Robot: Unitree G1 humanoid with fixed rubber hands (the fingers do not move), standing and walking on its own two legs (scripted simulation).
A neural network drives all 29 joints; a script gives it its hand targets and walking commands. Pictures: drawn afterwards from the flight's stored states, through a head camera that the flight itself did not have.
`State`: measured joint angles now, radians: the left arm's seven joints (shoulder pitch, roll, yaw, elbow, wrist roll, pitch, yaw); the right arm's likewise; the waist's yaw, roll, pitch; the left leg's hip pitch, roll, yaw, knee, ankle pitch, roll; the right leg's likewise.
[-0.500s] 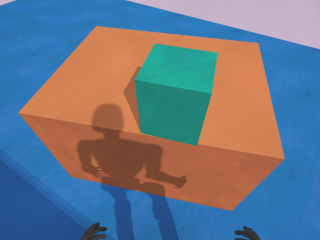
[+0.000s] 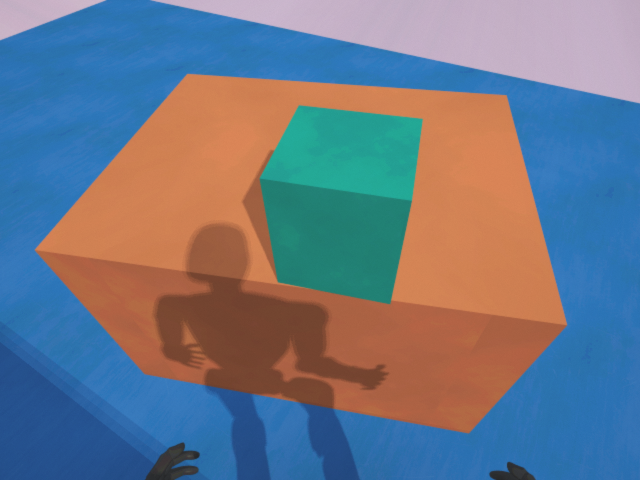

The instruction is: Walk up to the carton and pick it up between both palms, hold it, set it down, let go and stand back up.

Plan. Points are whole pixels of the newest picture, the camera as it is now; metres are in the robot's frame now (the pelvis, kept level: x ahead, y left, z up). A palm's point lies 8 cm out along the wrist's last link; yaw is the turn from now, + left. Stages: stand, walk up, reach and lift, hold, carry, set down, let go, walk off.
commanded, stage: stand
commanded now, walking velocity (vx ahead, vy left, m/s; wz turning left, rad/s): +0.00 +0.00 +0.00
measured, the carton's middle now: (345, 206) +0.57 -0.01 +0.00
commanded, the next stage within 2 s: none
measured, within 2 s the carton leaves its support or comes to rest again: neither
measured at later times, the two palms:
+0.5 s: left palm out of the picture +0.13 +0.23 -0.09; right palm out of the picture +0.11 -0.24 -0.10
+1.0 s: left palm out of the picture +0.11 +0.24 -0.09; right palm out of the picture +0.09 -0.24 -0.10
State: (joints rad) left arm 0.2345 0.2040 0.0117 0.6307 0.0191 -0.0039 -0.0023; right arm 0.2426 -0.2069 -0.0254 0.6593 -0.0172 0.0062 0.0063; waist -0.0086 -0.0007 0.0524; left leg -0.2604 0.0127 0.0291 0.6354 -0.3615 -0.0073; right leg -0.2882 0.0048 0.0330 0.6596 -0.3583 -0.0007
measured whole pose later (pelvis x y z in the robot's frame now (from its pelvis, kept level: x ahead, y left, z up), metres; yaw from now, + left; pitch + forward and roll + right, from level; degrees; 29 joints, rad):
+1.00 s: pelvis +0.00 +0.00 +0.01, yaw -1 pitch -2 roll +0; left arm 0.25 0.22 0.01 0.69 0.01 0.00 0.00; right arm 0.27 -0.22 -0.02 0.72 -0.01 0.00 0.01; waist -0.01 0.00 0.05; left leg -0.20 0.02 0.04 0.57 -0.33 -0.01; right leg -0.23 0.01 0.04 0.60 -0.32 0.00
